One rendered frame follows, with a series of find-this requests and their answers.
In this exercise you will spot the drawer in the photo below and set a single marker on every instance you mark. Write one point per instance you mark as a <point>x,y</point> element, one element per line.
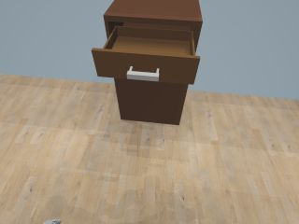
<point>146,49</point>

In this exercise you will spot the handle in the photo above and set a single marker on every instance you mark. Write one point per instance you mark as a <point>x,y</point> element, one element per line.
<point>148,76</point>

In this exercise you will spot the cabinet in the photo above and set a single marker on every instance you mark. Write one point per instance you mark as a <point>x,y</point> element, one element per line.
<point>144,100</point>

